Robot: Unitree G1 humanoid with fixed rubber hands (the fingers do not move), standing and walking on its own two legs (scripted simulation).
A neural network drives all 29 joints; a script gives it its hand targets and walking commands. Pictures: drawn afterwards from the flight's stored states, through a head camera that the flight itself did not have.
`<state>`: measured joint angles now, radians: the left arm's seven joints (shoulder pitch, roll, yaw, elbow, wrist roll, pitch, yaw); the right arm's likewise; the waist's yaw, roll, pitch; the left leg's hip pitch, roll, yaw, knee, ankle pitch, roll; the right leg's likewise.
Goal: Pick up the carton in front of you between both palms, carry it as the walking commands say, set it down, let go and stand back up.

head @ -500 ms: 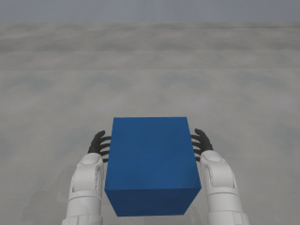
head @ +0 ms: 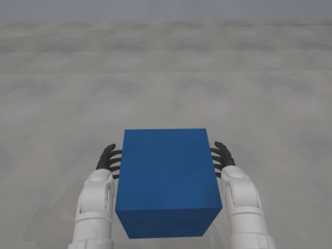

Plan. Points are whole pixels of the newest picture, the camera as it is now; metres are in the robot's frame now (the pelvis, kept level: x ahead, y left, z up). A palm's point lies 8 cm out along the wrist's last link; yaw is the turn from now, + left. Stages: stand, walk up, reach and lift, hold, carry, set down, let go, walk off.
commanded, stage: hold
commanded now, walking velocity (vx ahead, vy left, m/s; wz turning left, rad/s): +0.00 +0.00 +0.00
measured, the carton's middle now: (165, 186) +0.30 +0.01 -0.04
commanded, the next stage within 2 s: set down in 0.62 s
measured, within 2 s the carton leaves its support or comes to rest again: neither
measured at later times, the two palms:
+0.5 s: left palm (103, 163) +0.31 +0.16 +0.05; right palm (228, 176) +0.27 -0.14 +0.06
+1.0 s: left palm (111, 161) +0.36 +0.15 +0.00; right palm (221, 170) +0.32 -0.14 +0.01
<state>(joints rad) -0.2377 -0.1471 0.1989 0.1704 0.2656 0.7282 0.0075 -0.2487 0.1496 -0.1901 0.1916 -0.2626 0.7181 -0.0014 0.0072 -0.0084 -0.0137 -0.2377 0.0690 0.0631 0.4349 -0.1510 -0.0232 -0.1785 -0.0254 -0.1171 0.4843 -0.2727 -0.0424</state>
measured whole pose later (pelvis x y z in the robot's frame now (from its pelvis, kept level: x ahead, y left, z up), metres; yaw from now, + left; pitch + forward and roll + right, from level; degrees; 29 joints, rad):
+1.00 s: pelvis +0.00 +0.04 -0.01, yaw -8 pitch +1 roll +0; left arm -0.52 -0.18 0.48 0.50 0.44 0.50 -0.07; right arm -0.52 0.23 -0.50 0.49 -0.45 0.49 0.04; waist 0.02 -0.02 0.08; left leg -0.32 -0.02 -0.05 0.52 -0.22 -0.01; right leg -0.29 0.02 0.09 0.54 -0.26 0.02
